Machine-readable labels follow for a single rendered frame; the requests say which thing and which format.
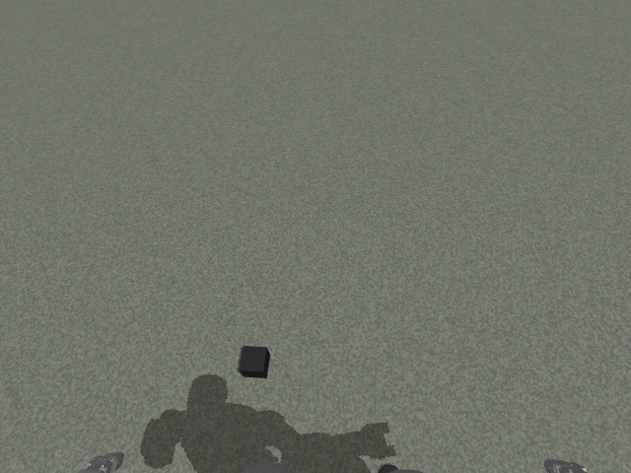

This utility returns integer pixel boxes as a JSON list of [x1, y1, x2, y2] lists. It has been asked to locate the cube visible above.
[[239, 346, 270, 378]]

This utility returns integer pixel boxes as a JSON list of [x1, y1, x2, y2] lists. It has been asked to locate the left robot hand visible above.
[[79, 452, 124, 473]]

